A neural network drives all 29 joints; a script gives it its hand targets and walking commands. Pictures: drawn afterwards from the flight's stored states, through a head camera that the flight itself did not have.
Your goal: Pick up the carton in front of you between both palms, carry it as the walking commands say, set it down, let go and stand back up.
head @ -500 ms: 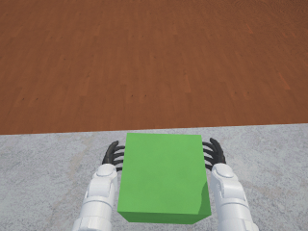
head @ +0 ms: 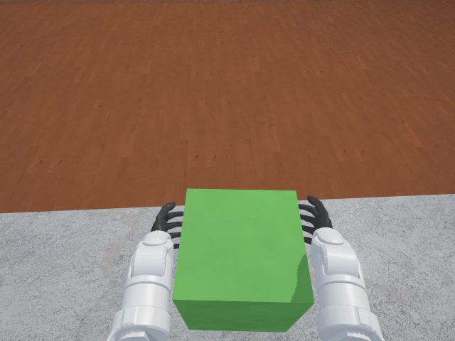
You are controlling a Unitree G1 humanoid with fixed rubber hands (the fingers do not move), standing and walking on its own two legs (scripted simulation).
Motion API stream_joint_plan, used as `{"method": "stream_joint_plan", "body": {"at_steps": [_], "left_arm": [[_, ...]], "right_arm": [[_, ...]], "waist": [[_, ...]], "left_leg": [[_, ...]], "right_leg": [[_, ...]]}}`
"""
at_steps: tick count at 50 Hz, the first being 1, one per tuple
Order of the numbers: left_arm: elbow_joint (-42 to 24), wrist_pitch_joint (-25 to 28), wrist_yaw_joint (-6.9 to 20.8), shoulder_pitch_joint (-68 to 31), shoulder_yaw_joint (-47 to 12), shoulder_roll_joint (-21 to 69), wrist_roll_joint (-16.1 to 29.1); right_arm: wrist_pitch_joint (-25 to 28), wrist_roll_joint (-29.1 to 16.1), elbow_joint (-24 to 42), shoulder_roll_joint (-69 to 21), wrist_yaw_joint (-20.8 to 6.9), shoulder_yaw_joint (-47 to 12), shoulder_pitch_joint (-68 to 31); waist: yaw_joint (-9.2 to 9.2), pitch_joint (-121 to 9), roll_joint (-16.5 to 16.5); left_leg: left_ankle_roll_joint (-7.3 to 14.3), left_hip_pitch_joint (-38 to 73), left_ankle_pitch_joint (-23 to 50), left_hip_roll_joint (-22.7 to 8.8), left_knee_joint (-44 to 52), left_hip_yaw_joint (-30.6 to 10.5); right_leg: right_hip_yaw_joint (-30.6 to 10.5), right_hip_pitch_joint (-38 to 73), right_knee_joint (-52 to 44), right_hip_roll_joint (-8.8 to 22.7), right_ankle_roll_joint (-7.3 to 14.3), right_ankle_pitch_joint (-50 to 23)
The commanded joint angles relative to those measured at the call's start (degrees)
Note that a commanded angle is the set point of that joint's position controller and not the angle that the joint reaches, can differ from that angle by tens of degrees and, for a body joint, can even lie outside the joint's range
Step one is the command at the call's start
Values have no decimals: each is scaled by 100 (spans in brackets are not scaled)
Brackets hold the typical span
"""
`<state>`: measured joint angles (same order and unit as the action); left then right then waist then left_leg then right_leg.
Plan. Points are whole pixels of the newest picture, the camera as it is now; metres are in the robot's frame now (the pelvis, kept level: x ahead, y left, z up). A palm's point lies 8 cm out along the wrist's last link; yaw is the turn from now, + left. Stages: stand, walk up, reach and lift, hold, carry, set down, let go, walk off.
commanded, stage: reach and lift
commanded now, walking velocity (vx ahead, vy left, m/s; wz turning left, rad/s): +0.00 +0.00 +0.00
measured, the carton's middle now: (239, 264) +0.29 +0.00 -0.06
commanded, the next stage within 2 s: hold in 0.62 s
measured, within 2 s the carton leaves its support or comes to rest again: neither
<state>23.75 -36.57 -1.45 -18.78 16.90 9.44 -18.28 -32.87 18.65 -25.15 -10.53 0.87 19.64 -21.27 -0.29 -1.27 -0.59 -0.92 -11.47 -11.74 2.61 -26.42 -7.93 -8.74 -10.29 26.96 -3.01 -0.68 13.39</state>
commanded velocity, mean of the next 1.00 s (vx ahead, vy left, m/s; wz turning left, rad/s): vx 0.00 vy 0.00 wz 0.00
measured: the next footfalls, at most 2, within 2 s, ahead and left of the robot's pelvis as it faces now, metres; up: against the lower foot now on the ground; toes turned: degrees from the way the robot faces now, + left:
none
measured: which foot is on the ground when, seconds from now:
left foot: down 0.00-1.00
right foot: down 0.00-1.00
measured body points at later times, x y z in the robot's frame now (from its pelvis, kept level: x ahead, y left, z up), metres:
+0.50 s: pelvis +0.02 +0.00 +0.01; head -0.02 +0.00 +0.45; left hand +0.32 +0.15 +0.03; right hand +0.33 -0.15 +0.04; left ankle +0.03 +0.13 -0.74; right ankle +0.02 -0.13 -0.74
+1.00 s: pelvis +0.01 +0.00 +0.01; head -0.05 +0.00 +0.45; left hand +0.31 +0.15 +0.04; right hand +0.31 -0.15 +0.06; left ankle +0.03 +0.13 -0.74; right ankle +0.02 -0.13 -0.74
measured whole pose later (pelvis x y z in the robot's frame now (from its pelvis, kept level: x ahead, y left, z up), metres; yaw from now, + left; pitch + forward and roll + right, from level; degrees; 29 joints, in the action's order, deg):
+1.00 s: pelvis +0.01 +0.00 +0.01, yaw +0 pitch -7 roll +0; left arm 16.1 -45.3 -1.1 -16.0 12.5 8.9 -17.3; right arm -41.8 17.6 -17.2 -9.6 0.1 15.2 -18.3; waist -0.4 -0.5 -0.5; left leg -0.6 -3.1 -10.1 2.1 -20.4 -7.3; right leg -8.3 -1.9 20.6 -2.3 -0.5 11.5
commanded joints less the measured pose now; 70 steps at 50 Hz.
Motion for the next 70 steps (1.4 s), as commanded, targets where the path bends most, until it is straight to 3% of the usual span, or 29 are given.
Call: {"method": "stream_joint_plan", "body": {"at_steps": [1,17,30,36,42,53,70], "left_arm": [[-233,338,1607,-3614,-3125,5465,1528],[-803,94,1518,-2964,-3345,5407,1705],[-1184,-90,1516,-2769,-3473,5246,1798],[-1737,-301,1507,-2753,-3885,5231,2058],[-1378,-514,1509,-2706,-3451,5004,1792],[-1167,-433,1609,-3365,-3426,5309,1834],[-1149,-476,1562,-3183,-3347,5338,1803]], "right_arm": [[-109,-1316,-659,-5666,-1659,-3034,-2508],[-334,-1432,-29,-5446,-1638,-3246,-1928],[-529,-1561,366,-5433,-1584,-3439,-1721],[-751,-1826,912,-5486,-1516,-3841,-1632],[-958,-1623,581,-5261,-1534,-3433,-1671],[-861,-1610,362,-5442,-1669,-3351,-2295],[-873,-1571,391,-5353,-1689,-3297,-2181]], "waist": [[-11,-1416,59],[-23,-1415,91],[17,-1288,23],[-24,-1528,10],[4,-753,-8],[-24,-1051,56],[-10,-1131,75]], "left_leg": [[46,722,232,221,469,463],[-21,1144,1156,249,675,390],[-1,1229,1255,292,737,399],[-9,1459,1602,307,803,363],[24,1192,714,277,966,437],[21,1205,411,236,863,445],[-12,1347,861,218,893,422]], "right_leg": [[457,69,-587,-173,1,-387],[465,498,-737,-250,-27,-1258],[420,694,-828,-244,-79,-1497],[369,1000,-908,-236,-113,-1998],[419,713,-1086,-196,-70,-1003],[462,573,-988,-200,-20,-615],[473,672,-974,-222,-15,-986]]}}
